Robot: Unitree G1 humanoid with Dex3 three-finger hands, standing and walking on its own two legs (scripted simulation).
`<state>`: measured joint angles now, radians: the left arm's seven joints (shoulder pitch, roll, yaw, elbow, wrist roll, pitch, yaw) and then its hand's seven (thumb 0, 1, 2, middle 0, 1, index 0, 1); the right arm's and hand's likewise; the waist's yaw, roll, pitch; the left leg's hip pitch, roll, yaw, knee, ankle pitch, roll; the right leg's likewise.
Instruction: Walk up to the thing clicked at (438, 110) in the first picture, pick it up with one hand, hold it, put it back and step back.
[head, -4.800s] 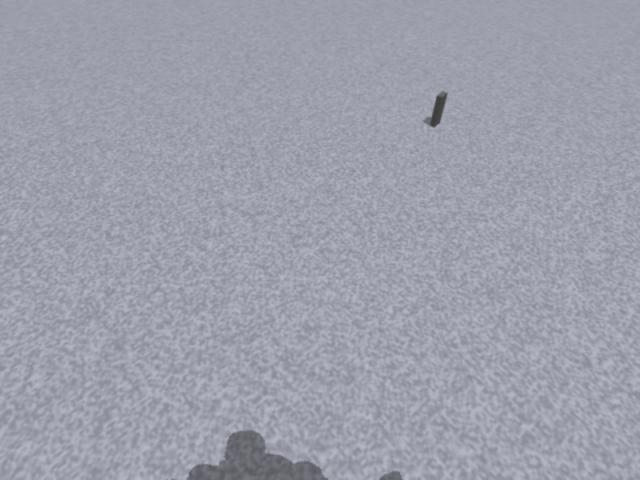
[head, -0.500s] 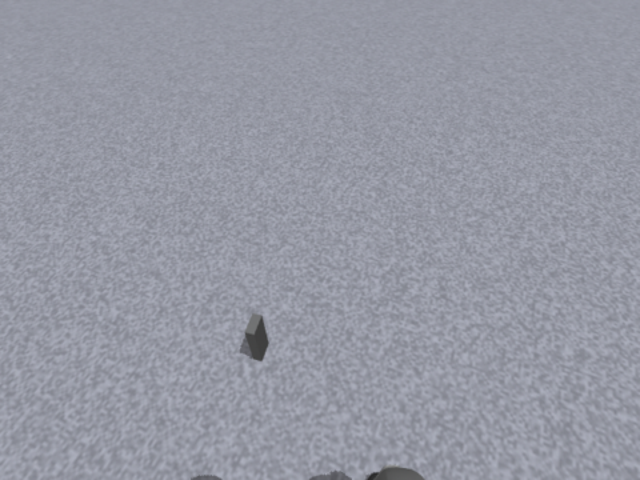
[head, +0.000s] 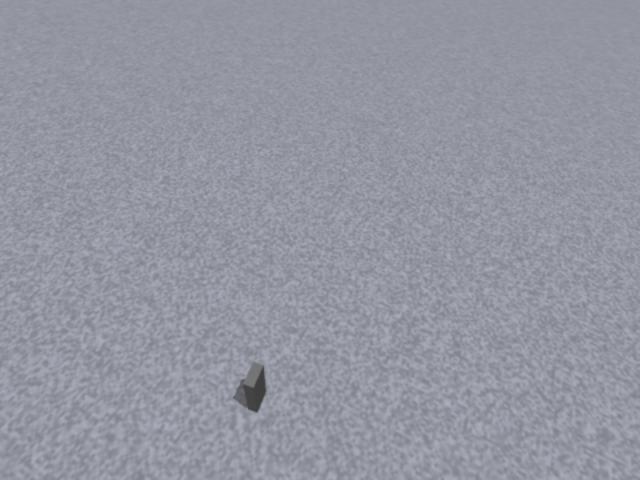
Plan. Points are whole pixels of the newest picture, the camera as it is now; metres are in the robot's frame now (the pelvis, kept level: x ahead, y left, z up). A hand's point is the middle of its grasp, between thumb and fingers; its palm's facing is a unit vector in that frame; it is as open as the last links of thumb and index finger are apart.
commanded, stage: walk up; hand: left
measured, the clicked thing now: (255, 388) +0.49 +0.15 -0.66
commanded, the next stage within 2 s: none
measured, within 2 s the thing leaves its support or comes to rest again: neither
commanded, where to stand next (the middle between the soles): +0.16 -0.03 m, yaw -1 degrees
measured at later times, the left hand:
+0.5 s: hand out of the picture +0.13 +0.25 -0.14, palm faces -0.07 -0.92 -0.38, open 7.4 cm
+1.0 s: hand out of the picture +0.14 +0.24 -0.14, palm faces -0.03 -0.95 -0.30, open 7.4 cm
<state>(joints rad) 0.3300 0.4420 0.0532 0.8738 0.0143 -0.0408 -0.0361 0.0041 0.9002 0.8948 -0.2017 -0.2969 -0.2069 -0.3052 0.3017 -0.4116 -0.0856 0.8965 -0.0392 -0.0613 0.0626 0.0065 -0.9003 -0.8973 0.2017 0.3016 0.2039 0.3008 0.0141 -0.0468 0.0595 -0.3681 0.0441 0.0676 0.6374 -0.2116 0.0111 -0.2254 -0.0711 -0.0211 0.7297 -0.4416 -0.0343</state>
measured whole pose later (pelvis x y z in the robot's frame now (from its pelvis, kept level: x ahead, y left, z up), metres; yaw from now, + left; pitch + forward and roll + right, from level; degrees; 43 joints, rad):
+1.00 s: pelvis +0.06 -0.01 +0.03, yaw -2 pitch -2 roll +0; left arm 0.09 0.36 0.02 1.14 0.00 0.00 -0.02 0.00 0.90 0.89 -0.20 -0.30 -0.20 -0.30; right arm 0.16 -0.37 0.00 1.16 -0.02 -0.02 0.02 0.01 -0.90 -0.90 0.20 0.30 0.20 0.30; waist -0.01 -0.03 0.05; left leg -0.18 0.03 0.06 0.40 -0.18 0.00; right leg -0.20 -0.03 -0.03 0.37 -0.13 0.01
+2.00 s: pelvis +0.08 -0.01 +0.03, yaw -1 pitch -2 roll +0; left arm 0.07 0.34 0.03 1.16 0.01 0.00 -0.01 0.00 0.90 0.89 -0.20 -0.30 -0.20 -0.30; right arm 0.09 -0.34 -0.01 1.16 -0.01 -0.01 0.01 0.01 -0.90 -0.90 0.20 0.30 0.20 0.30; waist -0.01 0.00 0.05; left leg -0.09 0.03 0.04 0.31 -0.18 -0.02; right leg -0.12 -0.02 -0.05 0.31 -0.15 0.01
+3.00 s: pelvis +0.09 -0.02 +0.03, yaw +0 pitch -2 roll +0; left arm 0.11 0.35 0.00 1.14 0.01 -0.01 0.00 0.00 0.90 0.89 -0.20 -0.30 -0.20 -0.30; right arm 0.11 -0.35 0.00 1.14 -0.02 0.00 0.01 0.01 -0.90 -0.90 0.20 0.30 0.20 0.30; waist 0.00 0.01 0.05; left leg -0.08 0.04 0.03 0.29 -0.18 -0.03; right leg -0.11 -0.02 -0.05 0.31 -0.16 0.00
